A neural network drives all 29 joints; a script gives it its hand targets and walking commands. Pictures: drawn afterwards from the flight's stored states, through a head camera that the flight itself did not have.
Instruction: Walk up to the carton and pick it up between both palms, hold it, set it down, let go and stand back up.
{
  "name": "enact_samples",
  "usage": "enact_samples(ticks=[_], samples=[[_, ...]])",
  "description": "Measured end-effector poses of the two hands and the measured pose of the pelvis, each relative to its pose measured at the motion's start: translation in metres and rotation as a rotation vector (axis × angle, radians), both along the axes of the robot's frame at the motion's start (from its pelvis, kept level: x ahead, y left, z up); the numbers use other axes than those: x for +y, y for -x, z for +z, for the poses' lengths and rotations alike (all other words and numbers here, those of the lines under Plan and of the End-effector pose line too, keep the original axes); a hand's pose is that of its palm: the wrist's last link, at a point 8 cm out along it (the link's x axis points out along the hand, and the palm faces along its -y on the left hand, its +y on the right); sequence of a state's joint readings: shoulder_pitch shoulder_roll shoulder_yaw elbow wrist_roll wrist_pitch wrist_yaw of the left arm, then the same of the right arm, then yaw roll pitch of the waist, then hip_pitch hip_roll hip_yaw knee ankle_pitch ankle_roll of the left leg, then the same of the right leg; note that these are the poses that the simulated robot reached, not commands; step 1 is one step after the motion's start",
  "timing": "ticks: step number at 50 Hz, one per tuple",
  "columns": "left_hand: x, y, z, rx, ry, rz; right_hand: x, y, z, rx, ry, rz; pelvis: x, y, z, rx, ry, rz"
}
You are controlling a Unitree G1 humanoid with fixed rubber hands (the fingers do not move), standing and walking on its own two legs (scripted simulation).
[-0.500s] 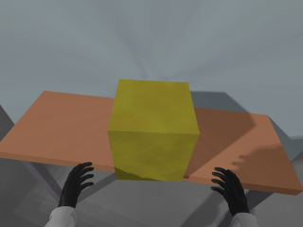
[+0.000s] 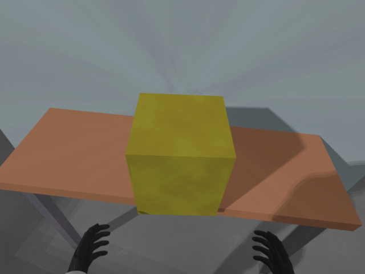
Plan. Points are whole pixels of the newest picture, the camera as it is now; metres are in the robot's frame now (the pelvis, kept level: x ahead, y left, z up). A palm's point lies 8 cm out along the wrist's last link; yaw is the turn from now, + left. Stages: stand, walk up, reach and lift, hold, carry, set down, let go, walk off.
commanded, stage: set down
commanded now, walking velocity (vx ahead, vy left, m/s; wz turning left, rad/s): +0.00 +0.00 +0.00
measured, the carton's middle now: (179, 156) +0.41 +0.03 +0.03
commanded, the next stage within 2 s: let go in 0.28 s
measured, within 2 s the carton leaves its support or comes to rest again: neither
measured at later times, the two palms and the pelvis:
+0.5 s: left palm out of the picture +0.15 +0.23 -0.08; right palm out of the picture +0.15 -0.22 -0.08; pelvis +0.00 +0.00 +0.00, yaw +0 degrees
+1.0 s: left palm out of the picture +0.10 +0.25 -0.10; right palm out of the picture +0.10 -0.25 -0.12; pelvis +0.00 +0.00 -0.01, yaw +3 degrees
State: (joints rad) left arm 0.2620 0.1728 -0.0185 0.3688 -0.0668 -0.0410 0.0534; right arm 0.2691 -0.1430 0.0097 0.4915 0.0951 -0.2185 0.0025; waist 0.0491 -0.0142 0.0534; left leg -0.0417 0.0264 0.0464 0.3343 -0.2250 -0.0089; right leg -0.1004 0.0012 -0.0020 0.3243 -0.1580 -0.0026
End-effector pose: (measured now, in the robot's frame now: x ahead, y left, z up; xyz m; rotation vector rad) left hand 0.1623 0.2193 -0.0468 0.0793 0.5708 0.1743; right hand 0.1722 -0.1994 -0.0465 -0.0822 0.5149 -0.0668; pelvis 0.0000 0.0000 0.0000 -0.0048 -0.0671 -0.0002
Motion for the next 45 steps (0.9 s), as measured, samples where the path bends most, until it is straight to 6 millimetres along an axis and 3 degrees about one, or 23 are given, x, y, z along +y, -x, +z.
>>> enact_samples(ticks=[19, 40, 45], samples=[[0.007, 0.012, -0.023, 0.193, -0.024, -0.012, -0.009, 0.016, -0.026, 0.161, 0.051, 0.017, -0.003, 0.003, -0.001, -0.007, 0.0, 0.006], [0.005, 0.01, -0.036, 0.284, -0.038, -0.047, -0.03, 0.026, -0.036, 0.224, 0.091, -0.006, -0.004, 0.001, -0.001, -0.002, 0.003, -0.002], [0.016, 0.023, -0.043, 0.268, -0.088, -0.065, -0.039, 0.047, -0.056, 0.403, 0.136, 0.009, -0.004, 0.002, -0.006, 0.044, 0.01, 0.036]])
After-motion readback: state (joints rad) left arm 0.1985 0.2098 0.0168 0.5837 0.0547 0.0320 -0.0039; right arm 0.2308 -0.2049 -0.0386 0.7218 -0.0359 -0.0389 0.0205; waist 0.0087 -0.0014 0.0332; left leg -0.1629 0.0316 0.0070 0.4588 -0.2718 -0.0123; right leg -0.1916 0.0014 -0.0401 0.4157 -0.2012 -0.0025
